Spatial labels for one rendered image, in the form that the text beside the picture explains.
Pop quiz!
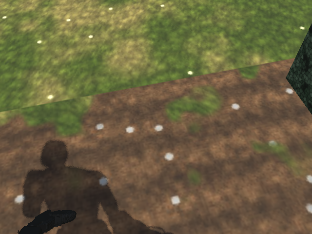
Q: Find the robot left hand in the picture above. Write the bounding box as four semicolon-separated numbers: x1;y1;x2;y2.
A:
18;210;77;234

